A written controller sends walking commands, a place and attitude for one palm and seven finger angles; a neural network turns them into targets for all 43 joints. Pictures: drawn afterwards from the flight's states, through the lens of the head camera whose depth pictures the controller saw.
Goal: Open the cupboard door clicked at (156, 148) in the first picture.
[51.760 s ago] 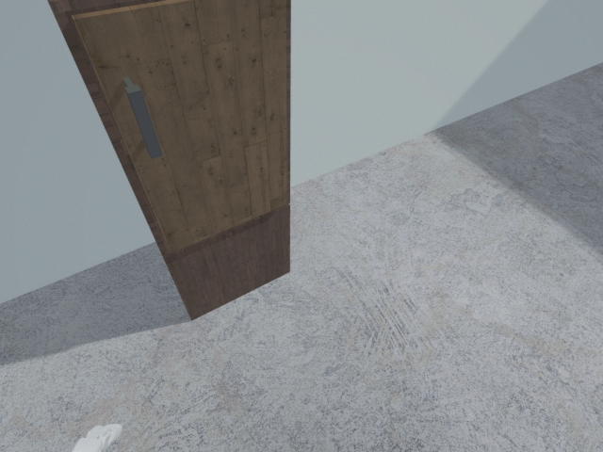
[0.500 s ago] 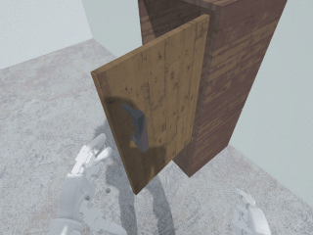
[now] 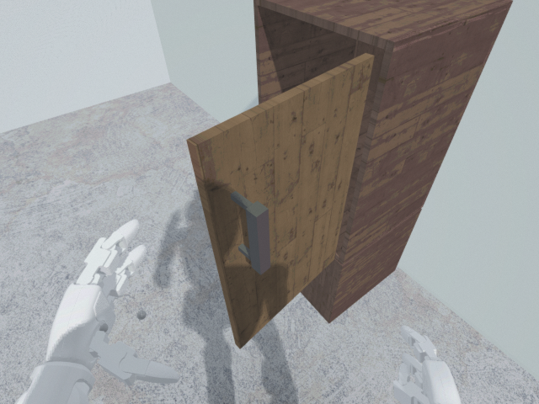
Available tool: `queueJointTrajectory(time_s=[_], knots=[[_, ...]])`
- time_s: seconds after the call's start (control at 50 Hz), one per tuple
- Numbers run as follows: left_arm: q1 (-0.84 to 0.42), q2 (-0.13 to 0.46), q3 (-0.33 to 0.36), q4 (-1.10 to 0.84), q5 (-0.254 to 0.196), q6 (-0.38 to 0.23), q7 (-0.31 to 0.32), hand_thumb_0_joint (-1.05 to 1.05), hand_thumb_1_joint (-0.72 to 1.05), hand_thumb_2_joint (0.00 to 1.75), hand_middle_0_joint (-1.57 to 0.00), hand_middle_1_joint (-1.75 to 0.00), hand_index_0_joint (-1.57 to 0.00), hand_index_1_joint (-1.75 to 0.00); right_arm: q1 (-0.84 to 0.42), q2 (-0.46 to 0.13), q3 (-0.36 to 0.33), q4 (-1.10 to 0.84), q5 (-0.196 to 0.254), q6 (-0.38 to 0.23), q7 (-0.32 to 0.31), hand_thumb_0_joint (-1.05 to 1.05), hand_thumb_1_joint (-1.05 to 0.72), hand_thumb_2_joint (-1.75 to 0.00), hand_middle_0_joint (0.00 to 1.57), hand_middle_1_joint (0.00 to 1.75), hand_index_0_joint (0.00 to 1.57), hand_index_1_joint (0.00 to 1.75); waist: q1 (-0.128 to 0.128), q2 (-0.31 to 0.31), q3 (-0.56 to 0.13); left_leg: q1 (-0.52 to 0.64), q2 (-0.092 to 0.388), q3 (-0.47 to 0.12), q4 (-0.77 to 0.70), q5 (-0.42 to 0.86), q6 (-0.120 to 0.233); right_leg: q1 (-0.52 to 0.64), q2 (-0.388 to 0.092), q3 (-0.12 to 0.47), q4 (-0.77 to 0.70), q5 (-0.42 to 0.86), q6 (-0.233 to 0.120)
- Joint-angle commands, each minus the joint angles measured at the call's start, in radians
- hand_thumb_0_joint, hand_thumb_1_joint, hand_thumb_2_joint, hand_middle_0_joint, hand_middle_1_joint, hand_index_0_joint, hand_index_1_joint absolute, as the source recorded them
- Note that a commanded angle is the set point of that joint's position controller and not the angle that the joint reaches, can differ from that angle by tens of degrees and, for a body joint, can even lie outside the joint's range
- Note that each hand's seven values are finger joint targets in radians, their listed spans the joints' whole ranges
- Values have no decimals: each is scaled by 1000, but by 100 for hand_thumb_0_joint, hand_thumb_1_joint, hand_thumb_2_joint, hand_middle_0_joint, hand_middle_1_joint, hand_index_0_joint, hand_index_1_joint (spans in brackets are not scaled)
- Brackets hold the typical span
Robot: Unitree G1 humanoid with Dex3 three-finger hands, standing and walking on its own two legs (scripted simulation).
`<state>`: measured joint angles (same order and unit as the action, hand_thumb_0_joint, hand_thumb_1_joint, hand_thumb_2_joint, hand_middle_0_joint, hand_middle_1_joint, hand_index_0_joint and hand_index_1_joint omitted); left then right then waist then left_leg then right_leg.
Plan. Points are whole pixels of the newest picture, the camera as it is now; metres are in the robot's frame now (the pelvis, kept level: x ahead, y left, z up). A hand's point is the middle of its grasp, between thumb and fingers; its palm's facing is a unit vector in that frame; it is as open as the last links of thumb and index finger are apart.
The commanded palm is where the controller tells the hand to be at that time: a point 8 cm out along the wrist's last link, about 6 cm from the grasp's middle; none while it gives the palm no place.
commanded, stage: draw the hand back to the body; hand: left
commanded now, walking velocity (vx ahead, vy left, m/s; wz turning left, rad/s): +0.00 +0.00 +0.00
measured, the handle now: (250, 233) +0.34 +0.07 +0.10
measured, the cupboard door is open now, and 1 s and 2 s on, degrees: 98 98 98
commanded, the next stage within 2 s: step back with the hand held close in 1.02 s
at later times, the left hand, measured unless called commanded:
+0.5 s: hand (81, 267) +0.22 +0.25 +0.16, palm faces +0.33 -0.86 -0.39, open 10.8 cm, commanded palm +0.17 +0.30 +0.18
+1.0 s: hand (72, 261) +0.22 +0.26 +0.17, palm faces +0.39 -0.83 -0.40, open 7.5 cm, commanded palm +0.17 +0.30 +0.19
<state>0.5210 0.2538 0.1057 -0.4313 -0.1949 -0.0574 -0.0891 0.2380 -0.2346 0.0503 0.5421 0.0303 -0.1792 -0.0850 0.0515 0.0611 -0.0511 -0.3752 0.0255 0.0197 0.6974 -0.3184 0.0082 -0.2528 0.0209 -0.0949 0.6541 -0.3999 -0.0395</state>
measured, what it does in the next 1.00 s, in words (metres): stands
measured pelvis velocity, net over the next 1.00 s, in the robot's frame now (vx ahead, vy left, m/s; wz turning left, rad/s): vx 0.03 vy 0.01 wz -0.04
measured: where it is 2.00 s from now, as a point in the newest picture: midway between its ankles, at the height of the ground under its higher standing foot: outside the picture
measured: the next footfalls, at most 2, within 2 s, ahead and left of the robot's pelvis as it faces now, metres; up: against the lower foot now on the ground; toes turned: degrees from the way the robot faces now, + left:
none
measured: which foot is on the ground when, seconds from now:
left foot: down 0.00-1.00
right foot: down 0.00-1.00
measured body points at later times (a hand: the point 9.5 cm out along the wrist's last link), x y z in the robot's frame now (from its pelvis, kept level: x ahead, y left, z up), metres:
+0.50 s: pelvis +0.03 +0.02 +0.02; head +0.02 +0.01 +0.47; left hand +0.20 +0.29 +0.18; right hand +0.21 -0.20 -0.06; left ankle +0.03 +0.11 -0.72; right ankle -0.03 -0.09 -0.72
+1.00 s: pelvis +0.03 +0.01 +0.02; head +0.01 -0.01 +0.47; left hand +0.20 +0.30 +0.19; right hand +0.21 -0.22 -0.06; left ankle +0.03 +0.11 -0.72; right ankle -0.03 -0.09 -0.72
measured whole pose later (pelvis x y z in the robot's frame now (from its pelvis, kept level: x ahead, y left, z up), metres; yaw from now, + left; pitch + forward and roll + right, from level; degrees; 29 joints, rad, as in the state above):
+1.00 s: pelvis +0.03 +0.01 +0.02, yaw -2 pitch -4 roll +0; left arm 0.49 0.34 0.31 -0.40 -0.07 -0.08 0.11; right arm 0.18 -0.23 0.01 0.64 0.00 -0.07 -0.07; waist 0.07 0.05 0.03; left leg -0.11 0.02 0.07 0.40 -0.22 0.02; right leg 0.00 0.02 -0.04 0.33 -0.26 -0.02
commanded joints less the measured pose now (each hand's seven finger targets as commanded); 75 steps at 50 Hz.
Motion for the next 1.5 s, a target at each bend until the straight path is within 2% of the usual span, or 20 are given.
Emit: queueJointTrajectory(time_s=[0.0,0.12,0.22,0.38,0.42,0.58,0.62,0.64,0.7,0.84,0.96,1.1,1.12,1.14,1.16,1.2,1.22,1.34,1.4,1.48], knots=[[-24,97,43,-236,92,-70,128,0,-18,43,-16,-30,-16,-30,-129,-75,-28,-152,-18,-37,-15,0,-90,-90,20,30,20,30,-8,-27,24,193,-15,-26,-137,133,25,-96,-39,101,-263,189,22],[-57,164,101,-220,139,-84,195,0,2,52,-17,-30,-17,-30,-159,-88,-33,-119,-32,-17,-18,0,-90,-90,20,30,20,30,-2,-22,18,274,-2,-24,-233,168,25,-10,-28,82,-311,203,21],[-59,192,151,-235,148,-93,216,0,20,60,-18,-30,-18,-30,-167,-89,-35,-104,-38,-2,-15,0,-90,-90,20,30,20,30,9,-4,-25,322,4,-31,-286,247,19,75,-23,74,-315,268,15],[-50,206,215,-215,145,-87,221,0,48,72,-19,-30,-19,-30,-169,-98,-48,-90,-37,26,2,0,-90,-90,20,30,20,30,14,-11,-18,353,18,-33,-322,362,8,127,-15,69,-325,341,16],[-54,222,241,-189,144,-84,222,0,55,75,-19,-30,-19,-30,-173,-99,-50,-85,-37,34,4,0,-90,-90,20,30,20,30,18,-7,3,349,19,-32,-329,364,5,131,-14,69,-336,341,15],[-93,278,341,-190,130,-84,225,0,83,87,-20,-30,-20,-30,-169,-99,-63,-74,-34,55,8,0,-90,-90,20,30,20,30,21,5,-35,378,21,-18,-318,445,5,156,-16,79,-343,419,17],[-110,296,366,-164,128,-80,228,0,90,90,-20,-30,-20,-30,-173,-101,-63,-67,-33,60,6,0,-90,-90,20,30,20,30,23,10,-8,364,17,-12,-319,429,6,158,-17,80,-354,422,15],[-106,258,332,-160,126,-80,223,0,90,90,-20,-30,-20,-30,-174,-99,-64,-69,-33,61,8,0,-90,-90,20,30,20,30,14,3,-5,372,19,-12,-322,421,7,147,-18,78,-355,414,19],[-112,236,300,-157,129,-77,217,0,90,90,-20,-30,-20,-30,-169,-108,-69,-70,-33,62,14,0,-90,-90,20,30,20,30,11,11,-12,385,18,-13,-323,433,11,143,-16,78,-356,414,21],[-112,283,336,-187,126,-86,222,0,90,90,-20,-30,-20,-30,-184,-103,-72,-74,-34,61,9,0,-90,-90,20,30,20,30,21,-20,-26,376,7,-6,-320,395,17,159,-19,88,-368,428,20],[-111,276,339,-184,126,-94,222,0,90,90,-20,-30,-20,-30,-184,-95,-69,-64,-32,54,7,0,-90,-90,20,30,20,30,17,34,0,377,5,1,-323,362,13,142,-18,87,-381,401,20],[-104,262,327,-137,122,-98,215,0,90,90,-20,-30,-20,-30,-189,-100,-76,-62,-33,58,6,0,-90,-90,20,30,20,30,17,-38,16,376,2,9,-327,338,23,134,-18,93,-396,398,26],[-201,304,344,-211,122,-105,220,0,90,90,-20,-30,-20,-30,-196,-102,-73,-65,-30,56,4,0,-90,-90,20,30,20,30,17,-4,-16,385,-3,6,-322,332,24,147,-25,101,-398,398,25],[-225,420,464,-228,123,-135,223,0,90,90,-20,-30,-20,-30,-193,-118,-74,-97,-19,71,0,0,-90,-90,20,30,20,30,-21,-42,68,329,19,-8,-276,277,40,7,-75,189,-441,474,33],[-131,337,399,-154,127,-133,210,0,90,90,-20,-30,-20,-30,-189,-104,-75,-80,-24,88,-1,0,-90,-90,20,30,20,30,-25,-82,50,315,17,-14,-253,254,40,11,-98,189,-426,504,36],[-91,304,361,-145,135,-125,206,0,90,90,-20,-30,-20,-30,-181,-106,-79,-96,-23,108,3,0,-90,-90,20,30,20,30,-28,-104,26,306,18,2,-237,271,36,15,-112,184,-405,567,50],[-91,305,361,-161,137,-130,206,0,90,90,-20,-30,-20,-30,-191,-106,-83,-101,-23,114,0,0,-90,-90,20,30,20,30,-27,-63,14,301,18,8,-232,297,36,21,-117,179,-392,604,55],[16,339,405,-206,133,-126,219,0,90,90,-20,-30,-20,-30,-171,-105,-96,-142,-13,151,-3,0,-90,-90,20,30,20,30,-26,-65,-125,313,54,12,-228,474,32,79,-108,151,-290,697,59],[36,367,434,-250,129,-129,227,0,90,90,-20,-30,-20,-30,-171,-105,-101,-163,-8,163,-4,0,-90,-90,20,30,20,30,-28,-85,-139,289,62,11,-216,493,30,77,-106,155,-262,710,57],[68,368,443,-287,129,-136,238,0,90,90,-20,-30,-20,-30,-164,-110,-104,-175,-8,165,-7,0,-90,-90,20,30,20,30,-28,-6,-120,231,79,-20,-245,450,31,61,-87,156,-239,571,45]])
